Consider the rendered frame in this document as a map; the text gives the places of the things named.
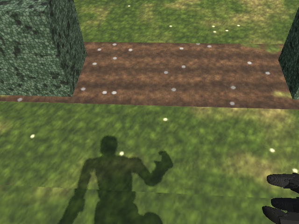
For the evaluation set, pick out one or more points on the right robot hand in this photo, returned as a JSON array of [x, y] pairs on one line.
[[291, 205]]

